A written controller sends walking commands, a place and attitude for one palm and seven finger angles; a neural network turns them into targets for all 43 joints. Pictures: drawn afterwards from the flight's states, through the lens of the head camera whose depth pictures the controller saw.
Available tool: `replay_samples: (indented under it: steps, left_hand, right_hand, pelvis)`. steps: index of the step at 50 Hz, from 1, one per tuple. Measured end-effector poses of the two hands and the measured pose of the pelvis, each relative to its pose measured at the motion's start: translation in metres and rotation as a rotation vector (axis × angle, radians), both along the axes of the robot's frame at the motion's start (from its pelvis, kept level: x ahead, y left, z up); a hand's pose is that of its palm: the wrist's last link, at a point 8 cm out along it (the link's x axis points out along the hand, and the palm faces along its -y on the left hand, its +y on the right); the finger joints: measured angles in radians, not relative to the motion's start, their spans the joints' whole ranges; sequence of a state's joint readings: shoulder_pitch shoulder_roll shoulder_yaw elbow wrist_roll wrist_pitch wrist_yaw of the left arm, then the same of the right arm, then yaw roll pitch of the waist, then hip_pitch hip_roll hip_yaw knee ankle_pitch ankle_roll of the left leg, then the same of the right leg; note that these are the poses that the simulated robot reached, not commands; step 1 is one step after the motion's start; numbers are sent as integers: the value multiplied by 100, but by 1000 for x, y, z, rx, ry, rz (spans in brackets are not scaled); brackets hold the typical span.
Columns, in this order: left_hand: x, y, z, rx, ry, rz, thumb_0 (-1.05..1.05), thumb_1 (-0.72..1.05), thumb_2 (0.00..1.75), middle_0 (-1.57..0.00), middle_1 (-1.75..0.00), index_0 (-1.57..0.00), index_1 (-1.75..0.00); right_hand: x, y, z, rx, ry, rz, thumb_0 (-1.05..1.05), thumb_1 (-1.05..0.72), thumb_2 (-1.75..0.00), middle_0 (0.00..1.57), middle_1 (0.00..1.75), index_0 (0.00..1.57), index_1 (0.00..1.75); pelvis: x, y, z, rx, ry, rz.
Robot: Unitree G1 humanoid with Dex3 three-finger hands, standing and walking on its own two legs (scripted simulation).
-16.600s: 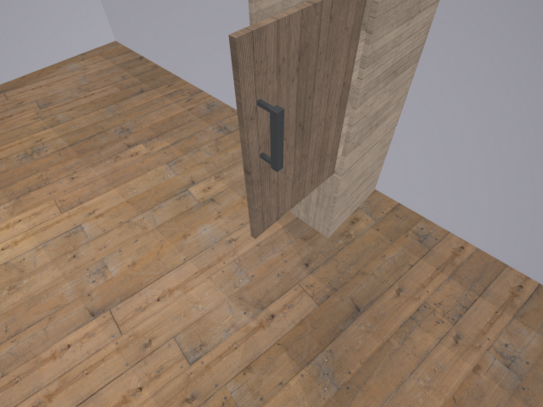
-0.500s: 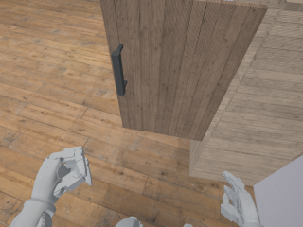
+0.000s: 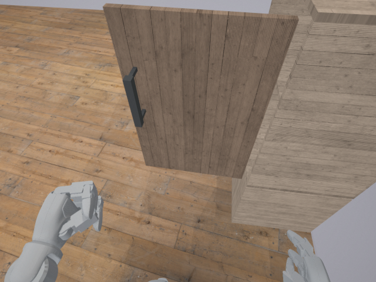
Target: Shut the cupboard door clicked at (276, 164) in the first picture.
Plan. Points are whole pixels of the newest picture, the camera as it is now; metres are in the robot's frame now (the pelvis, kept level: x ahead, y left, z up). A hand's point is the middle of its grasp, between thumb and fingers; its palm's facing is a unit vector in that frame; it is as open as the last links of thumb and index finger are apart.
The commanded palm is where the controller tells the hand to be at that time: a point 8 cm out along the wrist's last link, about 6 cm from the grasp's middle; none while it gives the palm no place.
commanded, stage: raise the hand and make a fist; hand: left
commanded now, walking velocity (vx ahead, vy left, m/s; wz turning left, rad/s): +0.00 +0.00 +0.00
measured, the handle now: (136, 98) +0.54 +0.17 +0.08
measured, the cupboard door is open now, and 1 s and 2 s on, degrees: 88 88 88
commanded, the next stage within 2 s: bring the fist close to the handle in 0.16 s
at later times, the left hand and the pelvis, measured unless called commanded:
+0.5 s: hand (110, 194) +0.26 +0.17 +0.08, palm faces -0.08 -0.99 -0.06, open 3.1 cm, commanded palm +0.26 +0.22 +0.08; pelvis +0.00 -0.02 +0.00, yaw +1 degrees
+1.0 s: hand (133, 144) +0.38 +0.15 +0.08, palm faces -0.09 -1.00 -0.03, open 3.1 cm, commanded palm +0.37 +0.20 +0.08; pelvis +0.01 -0.01 +0.01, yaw -1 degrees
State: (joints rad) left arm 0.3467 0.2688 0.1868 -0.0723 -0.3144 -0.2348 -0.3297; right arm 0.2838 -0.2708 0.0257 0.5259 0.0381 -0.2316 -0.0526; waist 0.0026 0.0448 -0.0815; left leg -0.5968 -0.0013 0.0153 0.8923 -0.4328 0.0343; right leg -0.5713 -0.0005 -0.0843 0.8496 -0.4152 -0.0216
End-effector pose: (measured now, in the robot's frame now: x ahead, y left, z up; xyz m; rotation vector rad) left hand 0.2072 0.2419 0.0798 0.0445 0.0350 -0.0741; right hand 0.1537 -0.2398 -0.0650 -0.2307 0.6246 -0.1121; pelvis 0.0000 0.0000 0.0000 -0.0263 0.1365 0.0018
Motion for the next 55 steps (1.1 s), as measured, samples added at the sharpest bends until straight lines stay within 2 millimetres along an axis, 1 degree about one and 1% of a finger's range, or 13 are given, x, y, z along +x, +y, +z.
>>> replay_samples:
  steps: [5, 13, 16, 18, 20, 24, 31, 37, 44, 50, 55]
  left_hand:
    - [-4, -7, 3, 12, -18, 6, 2, 90, 90, -129, -149, -130, -150]
    - [-7, -14, 4, 17, -20, 11, 2, 90, 90, -130, -149, -130, -150]
    - [-6, -16, 3, 18, -19, 10, 2, 90, 90, -130, -149, -130, -150]
    - [-1, -15, 3, 23, -24, 10, 2, 90, 90, -130, -149, -130, -150]
    - [8, -15, 3, 24, -36, 12, 2, 90, 90, -130, -149, -130, -150]
    - [32, -18, 6, 14, -55, -3, 2, 90, 90, -130, -150, -130, -150]
    - [75, -26, 5, 1, -29, -27, 2, 90, 90, -130, -149, -130, -150]
    - [100, -27, 6, -5, -37, -10, 2, 90, 90, -129, -149, -130, -150]
    - [127, -33, 4, -6, -36, -13, 2, 90, 90, -130, -149, -130, -150]
    - [158, -38, 5, -11, -30, -13, 2, 90, 90, -130, -150, -130, -150]
    - [184, -42, 6, -18, -25, -11, 2, 90, 90, -130, -149, -130, -150]
  right_hand:
    - [2, -6, 1, 4, -17, 0, 2, -90, -89, 20, 30, 20, 30]
    - [8, -7, -1, 27, -32, 10, 2, -90, -89, 20, 30, 20, 30]
    - [9, -7, -2, 30, -33, 12, 2, -90, -89, 20, 30, 20, 30]
    - [9, -8, -4, 27, -27, 15, 1, -90, -89, 20, 30, 20, 30]
    - [9, -9, -6, 23, -18, 16, 1, -90, -89, 20, 30, 20, 30]
    - [7, -12, -10, 19, 5, 7, 1, -90, -89, 20, 30, 20, 30]
    - [-3, -18, -11, 19, 48, -33, 1, -90, -89, 20, 30, 20, 30]
    - [-12, -23, -13, 17, 100, -58, 1, -90, -89, 20, 30, 20, 30]
    - [-22, -24, -19, 14, 171, -75, 1, -90, -89, 20, 30, 20, 30]
    - [-33, -23, -25, 17, 228, -94, 1, -90, -89, 20, 30, 20, 30]
    - [-47, -24, -29, 21, 284, -112, 1, -90, -89, 20, 30, 20, 30]
  pelvis:
    - [-1, -6, 0, 5, -5, 1]
    - [-2, -13, 0, 10, -7, 3]
    - [-1, -15, 0, 11, -6, 5]
    - [-2, -16, 0, 11, -7, 8]
    - [-2, -17, 0, 11, -6, 12]
    - [-2, -17, 0, 14, -2, 12]
    - [4, -17, 4, 24, 10, -4]
    - [9, -15, 7, 29, 19, -14]
    - [11, -13, 8, 29, 29, -15]
    - [10, -11, 8, 28, 39, -18]
    - [9, -10, 7, 28, 53, -23]
